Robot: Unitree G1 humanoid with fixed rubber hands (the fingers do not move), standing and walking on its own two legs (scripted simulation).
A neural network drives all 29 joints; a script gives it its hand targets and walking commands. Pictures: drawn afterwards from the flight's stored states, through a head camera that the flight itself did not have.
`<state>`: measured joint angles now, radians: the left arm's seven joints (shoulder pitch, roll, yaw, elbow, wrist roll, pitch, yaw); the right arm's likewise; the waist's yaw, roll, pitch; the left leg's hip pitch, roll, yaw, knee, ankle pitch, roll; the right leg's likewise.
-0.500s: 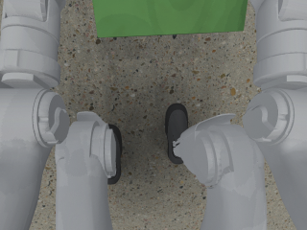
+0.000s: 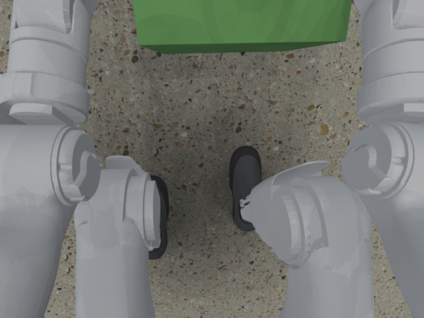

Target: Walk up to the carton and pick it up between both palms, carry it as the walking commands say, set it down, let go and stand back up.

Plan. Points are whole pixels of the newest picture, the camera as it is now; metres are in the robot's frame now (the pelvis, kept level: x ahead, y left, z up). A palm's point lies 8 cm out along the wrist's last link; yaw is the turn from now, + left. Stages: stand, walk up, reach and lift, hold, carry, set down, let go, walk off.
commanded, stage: set down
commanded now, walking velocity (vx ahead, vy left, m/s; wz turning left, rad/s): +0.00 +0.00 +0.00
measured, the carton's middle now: out of the picture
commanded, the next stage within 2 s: none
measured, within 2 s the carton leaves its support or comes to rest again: rests again in 0.38 s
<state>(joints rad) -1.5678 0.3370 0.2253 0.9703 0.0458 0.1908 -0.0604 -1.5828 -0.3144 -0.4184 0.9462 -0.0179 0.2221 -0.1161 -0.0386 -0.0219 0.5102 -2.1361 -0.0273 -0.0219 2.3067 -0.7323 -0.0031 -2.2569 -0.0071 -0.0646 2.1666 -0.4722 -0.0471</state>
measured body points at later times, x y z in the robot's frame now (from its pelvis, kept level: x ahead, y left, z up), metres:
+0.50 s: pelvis +0.00 +0.00 +0.00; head +0.38 +0.01 +0.22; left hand +0.56 +0.18 -0.20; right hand +0.58 -0.20 -0.16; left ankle +0.08 +0.12 -0.33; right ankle +0.14 -0.10 -0.33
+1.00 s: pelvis +0.00 +0.00 -0.01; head +0.37 +0.02 +0.22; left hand +0.58 +0.21 -0.17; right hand +0.57 -0.20 -0.16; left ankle +0.08 +0.12 -0.33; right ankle +0.14 -0.10 -0.33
